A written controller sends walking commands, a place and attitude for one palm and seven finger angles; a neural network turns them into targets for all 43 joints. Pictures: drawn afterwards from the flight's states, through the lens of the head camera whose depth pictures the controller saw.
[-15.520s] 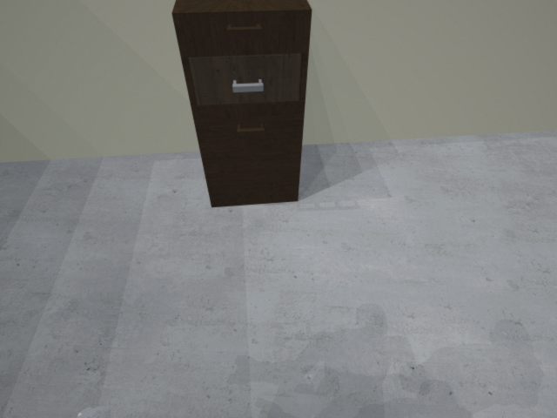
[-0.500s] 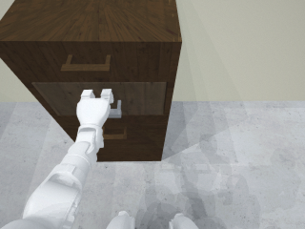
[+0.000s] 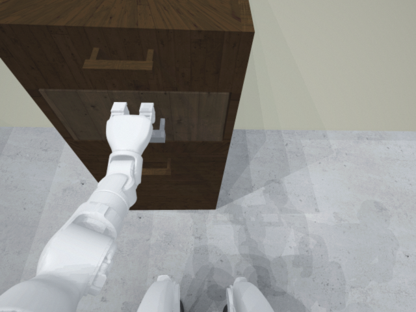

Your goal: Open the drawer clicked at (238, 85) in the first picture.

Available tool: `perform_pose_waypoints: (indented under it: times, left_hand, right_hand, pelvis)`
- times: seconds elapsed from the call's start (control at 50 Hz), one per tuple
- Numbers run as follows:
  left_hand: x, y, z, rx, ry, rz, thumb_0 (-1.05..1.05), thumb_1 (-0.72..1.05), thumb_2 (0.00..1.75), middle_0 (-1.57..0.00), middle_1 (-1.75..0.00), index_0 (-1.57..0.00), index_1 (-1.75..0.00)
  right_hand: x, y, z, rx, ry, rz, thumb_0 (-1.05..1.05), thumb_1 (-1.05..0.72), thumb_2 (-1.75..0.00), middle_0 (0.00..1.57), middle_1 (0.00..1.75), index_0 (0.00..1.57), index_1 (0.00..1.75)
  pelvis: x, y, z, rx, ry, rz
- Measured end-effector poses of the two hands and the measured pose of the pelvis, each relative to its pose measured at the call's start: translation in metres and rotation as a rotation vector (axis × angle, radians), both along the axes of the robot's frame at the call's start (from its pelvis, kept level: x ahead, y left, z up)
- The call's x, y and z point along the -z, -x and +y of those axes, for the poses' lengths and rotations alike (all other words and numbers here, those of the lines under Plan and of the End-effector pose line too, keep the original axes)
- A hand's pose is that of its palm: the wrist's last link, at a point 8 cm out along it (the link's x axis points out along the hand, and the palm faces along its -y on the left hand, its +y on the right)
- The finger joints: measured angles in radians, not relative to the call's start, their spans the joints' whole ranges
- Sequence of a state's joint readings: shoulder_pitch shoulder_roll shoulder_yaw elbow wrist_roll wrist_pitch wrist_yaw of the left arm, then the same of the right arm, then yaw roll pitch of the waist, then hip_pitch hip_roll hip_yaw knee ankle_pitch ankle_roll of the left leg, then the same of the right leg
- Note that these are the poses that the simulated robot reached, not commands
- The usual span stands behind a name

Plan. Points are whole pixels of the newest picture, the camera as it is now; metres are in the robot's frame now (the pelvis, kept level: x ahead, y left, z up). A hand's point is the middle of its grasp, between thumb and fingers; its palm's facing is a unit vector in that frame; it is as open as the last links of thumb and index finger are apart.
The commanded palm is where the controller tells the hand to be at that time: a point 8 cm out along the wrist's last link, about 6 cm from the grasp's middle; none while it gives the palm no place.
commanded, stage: lower the fingers behind the handle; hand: left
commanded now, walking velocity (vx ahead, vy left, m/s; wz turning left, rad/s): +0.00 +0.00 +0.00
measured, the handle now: (141, 129) +0.51 +0.14 -0.02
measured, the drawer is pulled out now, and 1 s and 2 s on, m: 0.00 0.00 0.00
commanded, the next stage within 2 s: lift the fingers back up to retry in 0.38 s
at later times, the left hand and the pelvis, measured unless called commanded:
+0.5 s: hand (135, 144) +0.47 +0.15 -0.02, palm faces +0.03 +0.01 -1.00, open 13.7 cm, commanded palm +0.44 +0.14 +0.02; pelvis -0.01 +0.00 -0.01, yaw +0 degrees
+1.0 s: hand (136, 135) +0.47 +0.14 +0.02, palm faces -0.01 -0.05 -1.00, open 13.6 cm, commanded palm +0.44 +0.14 +0.09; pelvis +0.03 +0.00 +0.04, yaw -1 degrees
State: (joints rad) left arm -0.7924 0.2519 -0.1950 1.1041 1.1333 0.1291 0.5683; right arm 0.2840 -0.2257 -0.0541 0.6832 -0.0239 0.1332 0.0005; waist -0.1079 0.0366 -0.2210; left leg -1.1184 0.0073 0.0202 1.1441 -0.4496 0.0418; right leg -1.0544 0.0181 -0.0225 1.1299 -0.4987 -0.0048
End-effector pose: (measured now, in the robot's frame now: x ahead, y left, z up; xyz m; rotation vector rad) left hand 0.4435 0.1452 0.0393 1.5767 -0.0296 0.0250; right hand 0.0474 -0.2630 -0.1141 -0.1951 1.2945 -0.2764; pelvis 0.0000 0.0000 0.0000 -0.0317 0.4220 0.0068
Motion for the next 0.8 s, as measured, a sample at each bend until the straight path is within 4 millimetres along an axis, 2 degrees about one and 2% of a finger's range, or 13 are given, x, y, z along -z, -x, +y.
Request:
perform_pose_waypoints:
  times: [0.2, 0.4, 0.6, 0.8]
  left_hand:
    - [0.001, 0.001, -0.001, -0.009, -0.009, 0.009, 0.00, -0.49, 0.30, -0.26, -1.28, -0.32, -1.24]
    - [0.001, 0.001, -0.001, -0.005, -0.005, 0.014, 0.00, -0.49, 0.30, -0.25, -1.30, -0.33, -1.22]
    - [0.000, 0.000, -0.001, -0.009, 0.000, 0.016, 0.00, -0.49, 0.30, -0.26, -1.30, -0.34, -1.23]
    - [-0.013, 0.002, -0.004, 0.018, 0.054, 0.053, 0.00, -0.49, 0.30, -0.30, -1.23, -0.33, -1.21]
  right_hand:
    - [0.008, 0.018, 0.006, 0.017, -0.007, 0.004, 0.01, -0.91, -0.90, 0.20, 0.30, 0.21, 0.30]
    - [0.010, 0.028, 0.008, 0.020, -0.009, 0.014, 0.01, -0.91, -0.90, 0.21, 0.30, 0.21, 0.30]
    - [0.009, 0.020, 0.004, 0.019, -0.004, 0.005, 0.01, -0.91, -0.90, 0.21, 0.30, 0.21, 0.30]
    - [-0.010, 0.006, 0.005, 0.042, -0.016, -0.008, 0.01, -0.91, -0.90, 0.21, 0.30, 0.21, 0.30]
  pelvis:
    - [0.006, 0.011, 0.002, 0.004, -0.001, 0.000]
    - [0.007, 0.013, 0.002, 0.006, -0.002, 0.004]
    - [0.006, 0.011, 0.001, 0.005, -0.001, 0.001]
    - [-0.016, -0.005, -0.001, 0.018, -0.006, -0.034]
